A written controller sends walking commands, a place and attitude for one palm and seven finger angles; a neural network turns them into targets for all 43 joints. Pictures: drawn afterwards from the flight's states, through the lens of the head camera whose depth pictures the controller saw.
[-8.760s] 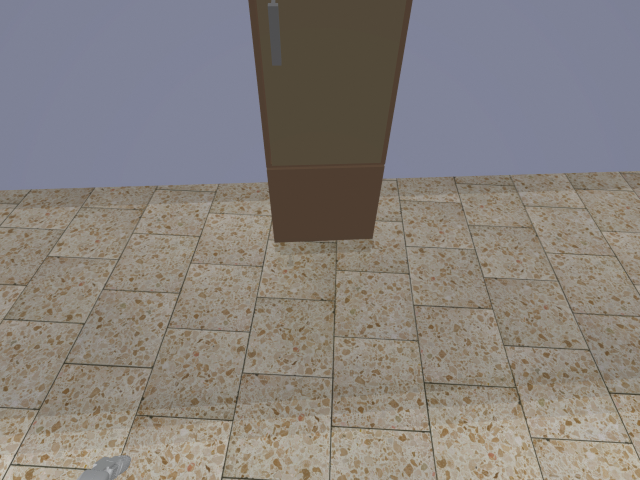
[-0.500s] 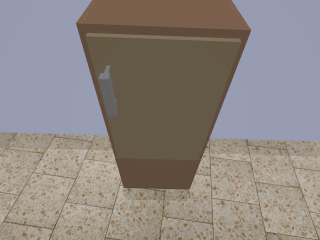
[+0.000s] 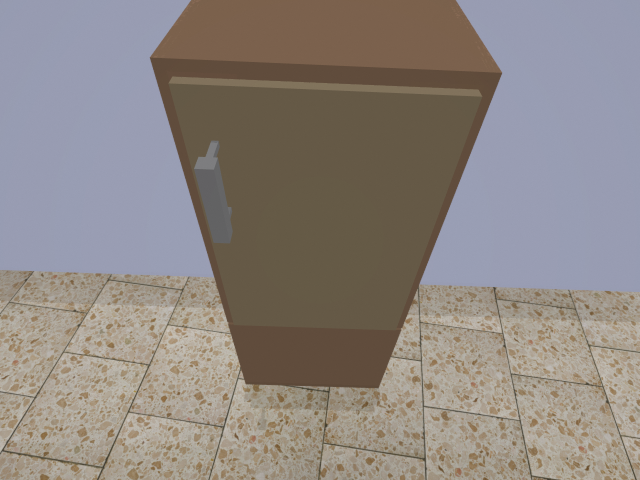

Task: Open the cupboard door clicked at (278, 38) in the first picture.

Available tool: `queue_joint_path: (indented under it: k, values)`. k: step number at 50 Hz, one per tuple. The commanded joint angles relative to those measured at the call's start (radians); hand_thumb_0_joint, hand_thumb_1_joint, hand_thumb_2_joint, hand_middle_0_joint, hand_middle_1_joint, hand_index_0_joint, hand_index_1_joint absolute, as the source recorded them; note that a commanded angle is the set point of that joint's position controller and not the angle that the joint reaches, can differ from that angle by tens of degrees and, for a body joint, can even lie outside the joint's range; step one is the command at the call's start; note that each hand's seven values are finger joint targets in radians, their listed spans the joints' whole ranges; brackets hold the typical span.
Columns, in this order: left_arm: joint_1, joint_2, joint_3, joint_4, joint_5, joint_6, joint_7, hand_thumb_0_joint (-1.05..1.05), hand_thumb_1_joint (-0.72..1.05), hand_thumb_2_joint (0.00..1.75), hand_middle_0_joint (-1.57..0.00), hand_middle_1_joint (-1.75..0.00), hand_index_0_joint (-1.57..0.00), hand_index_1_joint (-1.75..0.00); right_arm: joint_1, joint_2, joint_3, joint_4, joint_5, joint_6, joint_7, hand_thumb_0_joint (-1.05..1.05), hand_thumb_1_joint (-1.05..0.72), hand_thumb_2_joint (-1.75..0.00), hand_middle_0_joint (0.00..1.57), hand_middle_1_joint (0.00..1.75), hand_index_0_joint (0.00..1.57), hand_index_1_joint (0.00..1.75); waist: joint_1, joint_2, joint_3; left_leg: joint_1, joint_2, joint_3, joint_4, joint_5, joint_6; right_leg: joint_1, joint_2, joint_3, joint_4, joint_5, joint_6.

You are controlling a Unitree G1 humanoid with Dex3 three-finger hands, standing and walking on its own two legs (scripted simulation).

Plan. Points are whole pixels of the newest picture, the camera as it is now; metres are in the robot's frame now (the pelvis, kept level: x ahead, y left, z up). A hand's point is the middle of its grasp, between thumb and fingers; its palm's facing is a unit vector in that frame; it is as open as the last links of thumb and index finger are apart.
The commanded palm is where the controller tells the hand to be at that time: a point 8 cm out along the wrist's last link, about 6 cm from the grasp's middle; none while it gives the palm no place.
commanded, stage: look again from close up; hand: left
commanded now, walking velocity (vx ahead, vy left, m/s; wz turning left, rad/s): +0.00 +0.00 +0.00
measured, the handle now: (218, 193) +0.47 +0.19 +0.09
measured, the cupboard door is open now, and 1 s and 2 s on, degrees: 0 0 0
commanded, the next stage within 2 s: shuffle to correct the standing spot in 0.48 s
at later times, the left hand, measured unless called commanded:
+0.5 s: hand out of the picture +0.00 +0.16 -0.18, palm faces +0.03 -0.98 -0.19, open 7.4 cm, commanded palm none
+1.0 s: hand out of the picture -0.02 +0.15 -0.18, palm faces +0.03 -0.97 -0.23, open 7.4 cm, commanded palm none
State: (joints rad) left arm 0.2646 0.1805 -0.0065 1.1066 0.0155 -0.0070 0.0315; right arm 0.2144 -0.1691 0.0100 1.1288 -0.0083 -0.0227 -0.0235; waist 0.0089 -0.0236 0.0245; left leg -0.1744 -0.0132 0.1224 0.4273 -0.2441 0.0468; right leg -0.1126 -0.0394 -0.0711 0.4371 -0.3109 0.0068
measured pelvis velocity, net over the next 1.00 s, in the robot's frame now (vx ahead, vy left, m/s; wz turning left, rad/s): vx -0.05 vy -0.03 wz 0.00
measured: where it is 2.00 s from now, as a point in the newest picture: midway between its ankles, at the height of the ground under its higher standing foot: outside the picture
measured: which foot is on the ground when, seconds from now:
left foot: down 0.00-1.00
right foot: down 0.00-1.00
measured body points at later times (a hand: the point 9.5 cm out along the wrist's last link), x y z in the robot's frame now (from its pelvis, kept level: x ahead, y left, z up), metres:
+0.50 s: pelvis +0.00 -0.01 +0.00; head +0.01 -0.01 +0.45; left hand +0.00 +0.21 -0.16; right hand +0.01 -0.24 -0.16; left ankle -0.01 +0.09 -0.74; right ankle -0.05 -0.12 -0.74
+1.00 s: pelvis -0.05 -0.03 -0.01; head -0.03 -0.04 +0.44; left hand -0.02 +0.20 -0.16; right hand +0.00 -0.26 -0.17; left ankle -0.01 +0.09 -0.74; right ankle -0.05 -0.12 -0.74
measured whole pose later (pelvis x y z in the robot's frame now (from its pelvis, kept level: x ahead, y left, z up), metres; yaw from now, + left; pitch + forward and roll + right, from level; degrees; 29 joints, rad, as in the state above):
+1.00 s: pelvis -0.05 -0.03 -0.01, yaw +0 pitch -2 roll +1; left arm 0.25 0.17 0.02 1.02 0.02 0.02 0.04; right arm 0.19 -0.16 -0.04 1.06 -0.01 0.03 -0.02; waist 0.00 -0.01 0.07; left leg -0.28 0.04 0.11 0.53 -0.23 0.00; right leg -0.23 0.00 -0.09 0.57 -0.31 -0.05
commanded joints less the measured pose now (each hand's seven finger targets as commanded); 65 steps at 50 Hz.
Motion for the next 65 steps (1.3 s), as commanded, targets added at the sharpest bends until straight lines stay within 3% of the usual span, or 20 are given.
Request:
queue_joint_path:
  k: [1, 29, 32, 33, 38, 42, 44, 47, 50, 51, 55, 57, 61, 63, 65]
  values:
    - [0.061, 0.102, 0.016, -0.022, 0.002, -0.015, 0.009, 0.00, 0.90, 0.90, -0.20, -0.30, -0.20, -0.30, 0.039, -0.116, -0.017, -0.029, -0.003, -0.017, -0.007, 0.00, -0.90, -0.90, 0.20, 0.30, 0.20, 0.30, 0.001, 0.019, -0.001, 0.035, 0.142, -0.135, -0.076, 0.246, 0.006, -0.058, -0.087, 0.081, -0.070, 0.214, -0.033]
    - [0.082, 0.084, 0.017, -0.010, 0.000, -0.019, 0.010, 0.00, 0.90, 0.90, -0.20, -0.30, -0.20, -0.30, 0.073, -0.088, -0.013, -0.003, -0.003, -0.013, -0.010, 0.00, -0.90, -0.90, 0.20, 0.30, 0.20, 0.30, 0.001, 0.015, 0.026, 0.022, 0.134, -0.133, -0.083, 0.210, -0.005, -0.047, -0.088, 0.082, -0.101, 0.218, -0.041]
    - [0.072, 0.112, 0.027, -0.034, 0.002, -0.018, 0.012, 0.00, 0.90, 0.90, -0.20, -0.30, -0.20, -0.30, 0.056, -0.106, -0.026, -0.022, 0.001, -0.015, -0.014, 0.00, -0.90, -0.90, 0.20, 0.30, 0.20, 0.30, 0.002, 0.008, 0.032, 0.030, 0.146, -0.140, -0.073, 0.324, -0.001, -0.059, -0.091, 0.087, -0.077, 0.322, -0.043]
    - [0.087, 0.084, 0.025, -0.033, 0.001, -0.012, 0.015, 0.00, 0.90, 0.90, -0.20, -0.30, -0.20, -0.30, 0.066, -0.082, -0.023, -0.024, 0.000, -0.012, -0.015, 0.00, -0.90, -0.90, 0.20, 0.30, 0.20, 0.30, 0.001, 0.013, 0.017, 0.040, 0.149, -0.126, -0.057, 0.369, -0.006, -0.065, -0.094, 0.085, -0.058, 0.357, -0.039]
    - [0.092, 0.087, 0.043, -0.070, 0.003, 0.006, 0.017, 0.00, 0.90, 0.90, -0.20, -0.30, -0.20, -0.30, 0.067, -0.092, -0.044, -0.055, -0.003, 0.010, -0.019, 0.00, -0.90, -0.90, 0.20, 0.30, 0.20, 0.30, -0.001, 0.036, -0.026, 0.057, 0.167, -0.115, 0.004, 0.456, -0.005, -0.103, -0.088, 0.083, 0.021, 0.382, -0.039]
    - [0.079, 0.096, 0.054, -0.103, 0.007, 0.016, 0.015, 0.00, 0.90, 0.90, -0.20, -0.30, -0.20, -0.30, 0.042, -0.102, -0.063, -0.090, -0.006, 0.028, -0.017, 0.00, -0.90, -0.90, 0.20, 0.30, 0.20, 0.30, -0.001, 0.027, -0.039, 0.021, 0.179, -0.114, 0.039, 0.412, 0.000, -0.126, -0.085, 0.099, 0.060, 0.376, -0.046]
    - [0.077, 0.099, 0.058, -0.117, 0.008, 0.019, 0.014, 0.00, 0.90, 0.90, -0.20, -0.30, -0.20, -0.30, 0.031, -0.098, -0.067, -0.108, -0.008, 0.035, -0.015, 0.00, -0.90, -0.90, 0.20, 0.30, 0.20, 0.30, 0.000, 0.011, -0.055, -0.019, 0.165, -0.105, 0.066, 0.305, -0.007, -0.126, -0.099, 0.127, 0.052, 0.346, -0.057]
    - [0.056, 0.109, 0.048, -0.121, 0.008, 0.011, 0.015, 0.00, 0.90, 0.90, -0.20, -0.30, -0.20, -0.30, 0.033, -0.042, -0.054, -0.110, -0.009, 0.040, -0.001, 0.00, -0.90, -0.90, 0.20, 0.30, 0.20, 0.30, -0.009, -0.091, -0.029, -0.060, 0.082, -0.059, 0.101, -0.020, -0.042, -0.171, -0.184, 0.227, -0.090, 0.086, -0.110]
    - [0.001, 0.136, 0.049, -0.134, 0.007, 0.005, 0.009, 0.00, 0.90, 0.90, -0.20, -0.30, -0.20, -0.30, 0.048, -0.059, -0.052, -0.091, -0.014, 0.039, 0.012, 0.00, -0.90, -0.90, 0.20, 0.30, 0.20, 0.30, -0.018, -0.097, 0.047, -0.025, 0.071, -0.068, 0.110, -0.077, -0.040, -0.310, -0.170, 0.240, -0.212, -0.295, -0.113]
    - [-0.012, 0.148, 0.052, -0.134, 0.008, 0.003, 0.005, 0.00, 0.90, 0.90, -0.20, -0.30, -0.20, -0.30, 0.065, -0.070, -0.053, -0.080, -0.016, 0.036, 0.015, 0.00, -0.90, -0.90, 0.20, 0.30, 0.20, 0.30, -0.024, -0.097, 0.063, -0.012, 0.067, -0.065, 0.104, -0.078, -0.036, -0.333, -0.158, 0.224, -0.230, -0.350, -0.104]
    - [0.019, 0.111, 0.048, -0.111, 0.005, 0.006, -0.001, 0.00, 0.90, 0.90, -0.20, -0.30, -0.20, -0.30, 0.135, -0.033, -0.037, -0.046, -0.023, 0.029, 0.018, 0.00, -0.90, -0.90, 0.20, 0.30, 0.20, 0.30, -0.023, -0.046, 0.107, -0.026, 0.067, -0.065, 0.069, -0.125, -0.032, -0.337, -0.123, 0.180, -0.215, -0.387, -0.087]
    - [0.035, 0.099, 0.048, -0.103, 0.007, 0.008, -0.002, 0.00, 0.90, 0.90, -0.20, -0.30, -0.20, -0.30, 0.155, -0.025, -0.033, -0.038, -0.024, 0.026, 0.015, 0.00, -0.90, -0.90, 0.20, 0.30, 0.20, 0.30, -0.015, 0.008, 0.147, -0.088, 0.078, -0.096, 0.019, -0.169, -0.023, -0.305, -0.101, 0.158, -0.176, -0.365, -0.088]
    - [0.080, 0.054, 0.041, -0.086, 0.004, 0.006, -0.006, 0.00, 0.90, 0.90, -0.20, -0.30, -0.20, -0.30, 0.158, -0.048, -0.028, -0.045, -0.022, 0.012, 0.004, 0.00, -0.90, -0.90, 0.20, 0.30, 0.20, 0.30, 0.009, 0.124, 0.160, -0.207, 0.134, -0.214, -0.151, -0.289, -0.001, -0.193, -0.038, 0.081, -0.053, -0.183, -0.062]
    - [0.104, 0.032, 0.035, -0.073, 0.005, 0.004, -0.005, 0.00, 0.90, 0.90, -0.20, -0.30, -0.20, -0.30, 0.154, -0.058, -0.028, -0.047, -0.016, 0.005, -0.001, 0.00, -0.90, -0.90, 0.20, 0.30, 0.20, 0.30, 0.021, 0.138, 0.146, -0.241, 0.161, -0.253, -0.202, -0.308, 0.009, -0.124, -0.027, 0.050, -0.013, -0.080, -0.053]
    - [0.125, 0.021, 0.030, -0.053, 0.004, -0.002, -0.004, 0.00, 0.90, 0.90, -0.20, -0.30, -0.20, -0.30, 0.159, -0.060, -0.028, -0.045, -0.011, -0.004, -0.005, 0.00, -0.90, -0.90, 0.20, 0.30, 0.20, 0.30, 0.025, 0.115, 0.097, -0.203, 0.162, -0.249, -0.197, -0.227, 0.013, -0.084, -0.034, 0.048, -0.011, 0.004, -0.051]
